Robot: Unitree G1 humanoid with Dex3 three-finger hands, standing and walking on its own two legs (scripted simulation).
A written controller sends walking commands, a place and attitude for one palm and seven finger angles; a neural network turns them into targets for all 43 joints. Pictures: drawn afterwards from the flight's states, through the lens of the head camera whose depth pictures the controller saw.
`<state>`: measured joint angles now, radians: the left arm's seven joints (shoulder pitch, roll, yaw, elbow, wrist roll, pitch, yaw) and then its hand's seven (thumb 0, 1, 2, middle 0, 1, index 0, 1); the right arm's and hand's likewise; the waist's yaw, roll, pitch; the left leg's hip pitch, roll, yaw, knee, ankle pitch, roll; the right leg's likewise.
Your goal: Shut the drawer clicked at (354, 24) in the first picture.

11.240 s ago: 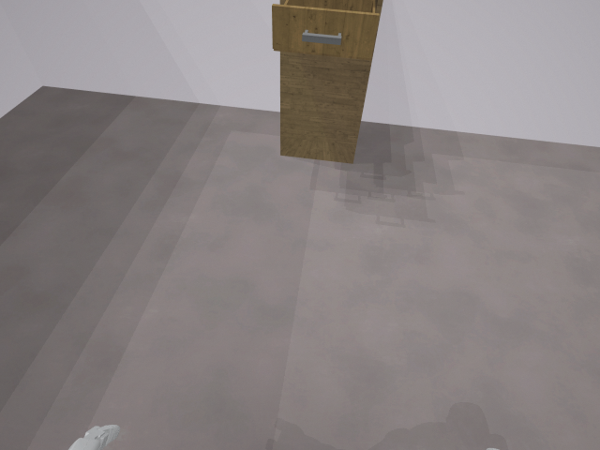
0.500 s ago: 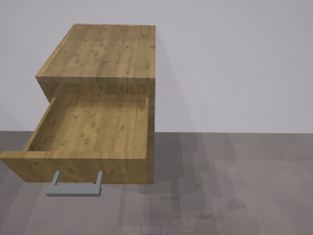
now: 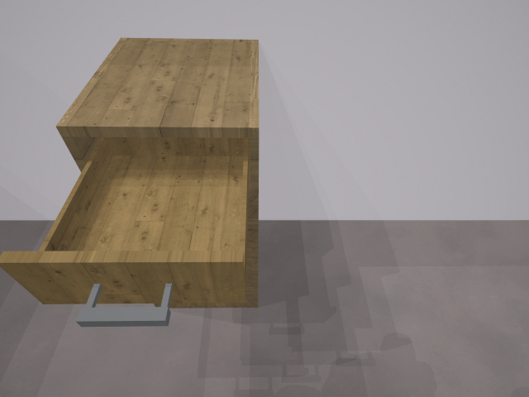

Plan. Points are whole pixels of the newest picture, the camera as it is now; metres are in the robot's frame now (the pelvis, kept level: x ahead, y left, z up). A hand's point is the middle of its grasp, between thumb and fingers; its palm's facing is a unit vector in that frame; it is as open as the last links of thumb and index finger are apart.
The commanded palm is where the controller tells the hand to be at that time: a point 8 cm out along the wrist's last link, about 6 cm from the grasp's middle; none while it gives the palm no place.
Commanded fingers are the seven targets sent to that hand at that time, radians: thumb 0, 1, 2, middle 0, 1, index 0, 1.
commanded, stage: look again from close up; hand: left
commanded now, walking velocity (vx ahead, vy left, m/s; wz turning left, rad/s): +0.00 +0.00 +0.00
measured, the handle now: (128, 303) +0.25 +0.23 -0.01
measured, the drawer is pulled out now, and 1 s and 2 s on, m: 0.30 0.26 0.26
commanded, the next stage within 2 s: raise the hand and make a fist in 0.20 s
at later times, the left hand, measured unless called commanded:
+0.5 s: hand (139, 394) +0.14 +0.19 -0.05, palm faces +0.26 -0.94 -0.22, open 7.0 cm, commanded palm +0.08 +0.21 -0.05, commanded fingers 0.00 0.90 0.90 -0.42 -0.54 -0.42 -0.54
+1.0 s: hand out of the picture +0.12 +0.15 +0.00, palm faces +0.03 -1.00 -0.03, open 4.5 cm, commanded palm +0.07 +0.22 +0.01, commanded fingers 0.00 0.90 0.90 -0.92 -1.08 -0.92 -1.08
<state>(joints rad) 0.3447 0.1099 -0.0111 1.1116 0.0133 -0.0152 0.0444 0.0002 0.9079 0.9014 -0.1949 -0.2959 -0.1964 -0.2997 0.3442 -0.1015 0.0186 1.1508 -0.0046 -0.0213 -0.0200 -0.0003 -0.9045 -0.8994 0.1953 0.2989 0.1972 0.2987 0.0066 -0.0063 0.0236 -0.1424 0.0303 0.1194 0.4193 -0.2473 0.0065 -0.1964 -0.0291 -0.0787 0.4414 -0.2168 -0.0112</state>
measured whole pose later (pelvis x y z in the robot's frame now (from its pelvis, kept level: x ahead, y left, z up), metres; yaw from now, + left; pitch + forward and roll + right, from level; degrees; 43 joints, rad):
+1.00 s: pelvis -0.02 -0.01 -0.07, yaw +4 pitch +10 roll -1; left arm 0.65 0.17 0.02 -0.25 -0.20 -0.34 -0.26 0.01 0.90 0.90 -0.72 -0.87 -0.72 -0.87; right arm 0.18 -0.15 0.04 0.49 0.03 -0.20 -0.02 0.01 -0.90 -0.90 0.20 0.30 0.20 0.30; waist 0.06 0.04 -0.12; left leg -0.74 0.05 0.01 1.07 -0.49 0.00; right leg -0.73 -0.06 -0.16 1.03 -0.46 -0.04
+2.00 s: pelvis +0.01 +0.01 -0.03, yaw +4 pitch +2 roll -2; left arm 0.80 0.23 0.15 -0.48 -0.28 -0.16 -0.25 0.01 0.90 0.90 -1.39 -1.60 -1.40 -1.60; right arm 0.24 -0.21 0.04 0.56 0.07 -0.37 -0.05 0.01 -0.90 -0.90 0.20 0.30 0.20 0.30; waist 0.06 0.05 -0.11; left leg -0.41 0.04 0.03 0.80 -0.44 0.01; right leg -0.39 -0.04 -0.14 0.74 -0.39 -0.01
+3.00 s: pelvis -0.01 +0.00 -0.05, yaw +4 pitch +7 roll -1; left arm 0.65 0.18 0.12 -0.23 -0.24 -0.37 -0.23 0.01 0.90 0.90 -1.39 -1.60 -1.40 -1.60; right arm 0.23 -0.22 -0.01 0.59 0.04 -0.33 -0.03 0.01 -0.90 -0.90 0.20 0.30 0.20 0.30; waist 0.02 0.03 -0.09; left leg -0.59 0.04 0.03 0.92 -0.45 0.01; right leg -0.59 -0.05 -0.14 0.88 -0.41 -0.02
